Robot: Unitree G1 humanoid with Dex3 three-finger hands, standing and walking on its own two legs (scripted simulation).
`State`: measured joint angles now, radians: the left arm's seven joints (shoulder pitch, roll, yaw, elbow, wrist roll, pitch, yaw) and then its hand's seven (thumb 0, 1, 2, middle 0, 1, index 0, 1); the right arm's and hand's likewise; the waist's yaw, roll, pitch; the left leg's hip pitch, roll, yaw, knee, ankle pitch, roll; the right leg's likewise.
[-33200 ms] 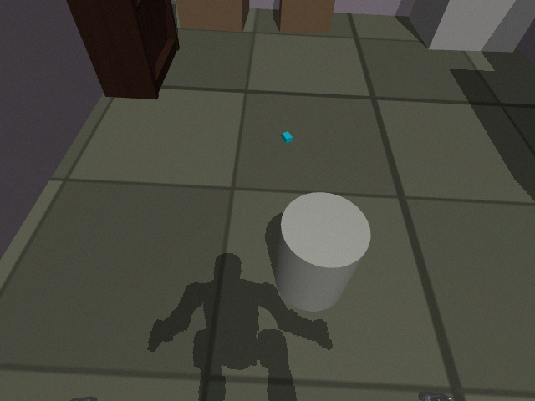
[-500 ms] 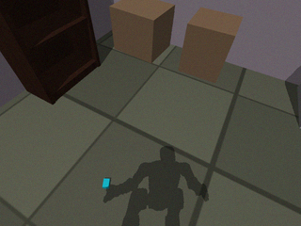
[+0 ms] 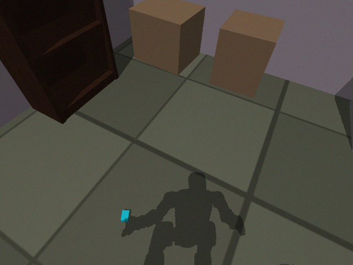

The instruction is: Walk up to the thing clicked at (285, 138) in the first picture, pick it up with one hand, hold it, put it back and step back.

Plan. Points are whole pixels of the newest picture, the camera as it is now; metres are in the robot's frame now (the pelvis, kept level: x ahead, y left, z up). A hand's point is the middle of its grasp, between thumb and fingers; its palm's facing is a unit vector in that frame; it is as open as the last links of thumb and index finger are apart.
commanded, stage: stand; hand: left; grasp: from above
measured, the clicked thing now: (125, 216) +0.45 +0.24 -0.77
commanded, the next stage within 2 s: rise first in 0.42 s
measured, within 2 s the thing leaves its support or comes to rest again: neither
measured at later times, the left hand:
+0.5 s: hand out of the picture +0.07 +0.25 -0.16, palm faces -0.03 -0.94 -0.34, open 7.4 cm
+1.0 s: hand out of the picture +0.14 +0.26 -0.19, palm faces -0.07 -0.92 -0.40, open 12.1 cm
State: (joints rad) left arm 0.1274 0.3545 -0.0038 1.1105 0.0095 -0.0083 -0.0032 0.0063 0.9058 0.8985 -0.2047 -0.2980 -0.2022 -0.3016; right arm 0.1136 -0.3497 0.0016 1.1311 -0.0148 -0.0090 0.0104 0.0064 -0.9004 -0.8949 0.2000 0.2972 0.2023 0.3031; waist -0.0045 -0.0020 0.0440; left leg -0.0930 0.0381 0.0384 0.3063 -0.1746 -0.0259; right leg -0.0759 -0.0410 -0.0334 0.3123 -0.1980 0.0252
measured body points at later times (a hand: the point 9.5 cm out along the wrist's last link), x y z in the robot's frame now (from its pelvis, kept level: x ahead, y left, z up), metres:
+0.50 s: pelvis +0.00 +0.00 +0.00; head +0.01 +0.00 +0.45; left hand +0.07 +0.30 -0.13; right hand +0.07 -0.30 -0.13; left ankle +0.00 +0.13 -0.75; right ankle -0.02 -0.13 -0.75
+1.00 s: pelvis -0.01 +0.01 -0.04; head +0.06 +0.02 +0.40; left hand +0.14 +0.31 -0.16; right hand +0.10 -0.25 -0.15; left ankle +0.00 +0.13 -0.75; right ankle -0.02 -0.13 -0.75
